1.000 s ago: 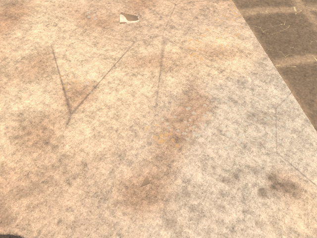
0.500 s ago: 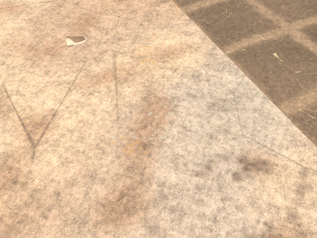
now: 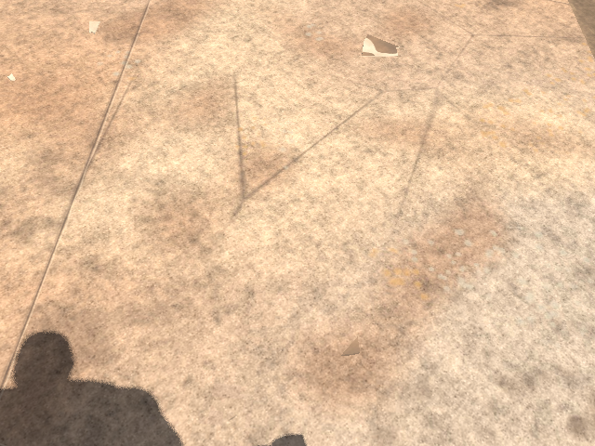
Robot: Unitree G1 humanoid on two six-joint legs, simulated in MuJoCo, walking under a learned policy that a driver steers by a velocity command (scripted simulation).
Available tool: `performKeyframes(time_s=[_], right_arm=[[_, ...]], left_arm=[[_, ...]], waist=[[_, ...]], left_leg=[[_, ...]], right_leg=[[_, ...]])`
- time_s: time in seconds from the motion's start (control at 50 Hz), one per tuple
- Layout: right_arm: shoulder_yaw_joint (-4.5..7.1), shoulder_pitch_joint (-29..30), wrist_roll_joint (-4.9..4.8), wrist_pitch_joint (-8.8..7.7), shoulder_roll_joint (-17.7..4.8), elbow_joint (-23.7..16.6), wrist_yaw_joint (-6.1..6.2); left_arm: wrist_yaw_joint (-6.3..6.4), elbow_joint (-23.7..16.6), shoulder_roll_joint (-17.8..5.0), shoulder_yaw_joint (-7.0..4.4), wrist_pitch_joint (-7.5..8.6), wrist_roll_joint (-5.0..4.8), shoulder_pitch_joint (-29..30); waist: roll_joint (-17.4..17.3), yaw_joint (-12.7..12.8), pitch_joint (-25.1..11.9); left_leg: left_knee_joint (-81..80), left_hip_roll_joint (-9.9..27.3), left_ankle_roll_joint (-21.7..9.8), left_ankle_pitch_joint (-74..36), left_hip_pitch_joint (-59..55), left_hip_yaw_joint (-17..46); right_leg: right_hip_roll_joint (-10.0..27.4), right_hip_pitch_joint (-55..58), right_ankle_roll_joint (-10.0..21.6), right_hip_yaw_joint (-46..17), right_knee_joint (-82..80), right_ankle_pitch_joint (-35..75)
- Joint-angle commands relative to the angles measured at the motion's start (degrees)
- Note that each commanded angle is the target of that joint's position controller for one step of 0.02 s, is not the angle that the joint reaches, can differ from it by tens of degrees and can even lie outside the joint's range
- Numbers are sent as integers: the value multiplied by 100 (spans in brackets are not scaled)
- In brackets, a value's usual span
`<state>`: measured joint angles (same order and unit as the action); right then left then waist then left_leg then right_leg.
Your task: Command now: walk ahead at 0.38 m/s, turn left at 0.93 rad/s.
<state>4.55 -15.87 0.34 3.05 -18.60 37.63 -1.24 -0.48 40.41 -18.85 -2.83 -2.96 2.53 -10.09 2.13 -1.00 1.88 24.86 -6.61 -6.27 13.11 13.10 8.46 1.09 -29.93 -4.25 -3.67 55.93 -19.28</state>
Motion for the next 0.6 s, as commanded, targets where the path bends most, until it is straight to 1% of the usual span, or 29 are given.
performKeyframes(time_s=[0.02, 0.08, 0.12, 0.14, 0.16, 0.18, 0.2, 0.22, 0.24, 0.26, 0.28, 0.3, 0.32, 0.34, 0.36, 0.38, 0.4, 0.44, 0.46, 0.48, 0.5, 0.52, 0.54, 0.56, 0.58, 0.6], right_arm=[[283, -292, 68, -130, -1023, -292, -20], [300, -333, 71, -254, -1088, -281, -1], [296, -163, 56, -309, -1098, -341, -32], [290, -18, 47, -327, -1090, -391, -57], [276, 208, 41, -340, -1058, -462, -80], [259, 528, 44, -347, -1015, -553, -90], [236, 804, 46, -351, -944, -605, -84], [161, 821, 20, -406, -685, -603, -71], [12, 608, -46, -512, -169, -614, -41], [-61, 730, -124, -525, -112, -892, -19], [-51, 827, 24, -472, -410, -835, 18], [-8, 867, 151, -458, -554, -735, -62], [-25, 725, 207, -453, -493, -635, -169], [-31, 662, 248, -444, -461, -585, -269], [-57, 691, 254, -429, -399, -555, -328], [-90, 702, 232, -427, -335, -556, -349], [-114, 822, 225, -437, -309, -576, -345], [-137, 1256, 243, -459, -336, -704, -333], [-156, 1484, 267, -474, -365, -778, -341], [-199, 1685, 293, -491, -368, -842, -369], [-265, 1952, 273, -520, -285, -907, -402], [-337, 2208, 226, -558, -157, -977, -439], [-379, 2296, 189, -584, -83, -994, -458], [-390, 2230, 171, -601, -80, -968, -443], [-373, 2097, 171, -617, -149, -925, -393], [-308, 1771, 168, -643, -299, -830, -304]], left_arm=[[-54, -532, -494, -110, 177, 1, 698], [-68, -593, -416, -57, 334, -41, 1018], [-63, -660, -406, -28, 398, -99, 1134], [-51, -687, -412, -20, 422, -140, 1119], [-24, -675, -418, -19, 448, -202, 965], [21, -595, -439, -34, 477, -278, 600], [89, -448, -488, -71, 518, -315, 26], [184, -290, -767, -165, 577, -254, -634], [270, -275, -1224, -269, 661, -90, -1226], [270, -346, -1691, -360, 651, 58, -1021], [202, -398, -1313, -315, 656, 64, -591], [154, -420, -910, -205, 670, -1, -518], [115, -390, -716, -138, 702, -15, -522], [121, -303, -631, -98, 748, -42, -614], [101, -199, -591, -86, 800, -45, -755], [59, -109, -588, -94, 857, -45, -895], [21, -15, -554, -96, 903, -53, -1073], [-8, 162, -531, -103, 953, -102, -1372], [-17, 241, -498, -96, 958, -138, -1460], [-33, 290, -442, -83, 949, -179, -1420], [-43, 311, -385, -70, 944, -193, -1400], [-38, 361, -417, -80, 946, -182, -1488], [-31, 423, -567, -118, 945, -169, -1556], [-25, 486, -754, -168, 930, -170, -1573], [-20, 557, -908, -210, 905, -179, -1607], [-20, 629, -999, -227, 893, -178, -1658]], waist=[[-1014, -275, -75], [-932, -347, -28], [-959, -319, -11], [-969, -260, -2], [-966, -125, -9], [-921, 128, -35], [-716, 509, -92], [-262, 816, -263], [857, 965, -802], [1408, 742, -848], [575, 503, -447], [192, 442, -301], [154, 348, -254], [305, 310, -200], [417, 333, -97], [469, 326, -27], [403, 357, 76], [288, 411, 326], [288, 414, 399], [338, 353, 432], [379, 413, 467], [432, 523, 478], [489, 547, 462], [543, 483, 429], [581, 386, 352], [593, 185, 108]], left_leg=[[-1372, 1324, -819, 2535, -668, 2331], [-1145, 1227, -828, 2142, -583, 2468], [-986, 1131, -810, 1973, -243, 2561], [-920, 1087, -778, 1899, 37, 2615], [-871, 1027, -697, 1794, 460, 2649], [-775, 933, -559, 1729, 1089, 2632], [-424, 745, -363, 1846, 1825, 2491], [345, 399, -99, 2137, 2667, 2047], [2205, -198, 112, 2395, 3013, 959], [3431, -348, 190, 1763, 3900, 314], [4129, 363, 198, 1071, 3978, 155], [4281, 454, 205, 694, 3881, 78], [4291, 573, 250, 409, 3711, 52], [4317, 638, 296, 179, 3571, -4], [4419, 621, 328, -38, 3548, -32], [4416, 591, 335, -212, 3600, 27], [4332, 538, 345, -303, 3705, 122], [3954, 477, 420, -387, 4024, 154], [3599, 570, 464, -483, 4047, -53], [3055, 812, 514, -676, 3810, -526], [2440, 914, 558, -843, 3299, -832], [1973, 907, 558, -874, 2723, -1009], [1689, 854, 532, -783, 2227, -1099], [1450, 788, 479, -587, 1849, -1129], [1205, 676, 417, -287, 1507, -1165], [995, 472, 350, 31, 904, -1189]], right_leg=[[-122, -941, -68, -16, -632, 111], [-202, -787, -70, -88, -1254, 249], [-279, -390, -26, -94, -1635, 182], [-316, -40, 13, -98, -1855, 138], [-346, 550, 68, -113, -2131, 181], [-356, 1474, 154, -129, -2463, 294], [-321, 2623, 246, -64, -2892, 656], [-21, 3855, 324, -133, -3076, 443], [1351, 4573, 504, -1533, -3694, -1223], [2434, 4293, 858, -4079, -4666, -3260], [2464, 3653, 995, -3980, -4581, -3192], [2089, 3312, 954, -3185, -4407, -2718], [1717, 3091, 889, -2418, -4418, -2155], [1467, 2888, 886, -1928, -4524, -1818], [1269, 2732, 900, -1551, -4646, -1499], [1211, 2695, 956, -1388, -4725, -1303], [1180, 2676, 1059, -1311, -4802, -1177], [1184, 2766, 1294, -1137, -4969, -837], [1151, 2802, 1383, -1025, -5062, -524], [1040, 2701, 1419, -867, -5168, -147], [898, 2414, 1401, -686, -5256, 249], [882, 2156, 1386, -591, -5345, 729], [963, 2066, 1394, -548, -5367, 1347], [1047, 2122, 1391, -511, -5254, 1950], [1102, 2265, 1381, -480, -5007, 2623], [1126, 2395, 1347, -423, -4453, 3907]])
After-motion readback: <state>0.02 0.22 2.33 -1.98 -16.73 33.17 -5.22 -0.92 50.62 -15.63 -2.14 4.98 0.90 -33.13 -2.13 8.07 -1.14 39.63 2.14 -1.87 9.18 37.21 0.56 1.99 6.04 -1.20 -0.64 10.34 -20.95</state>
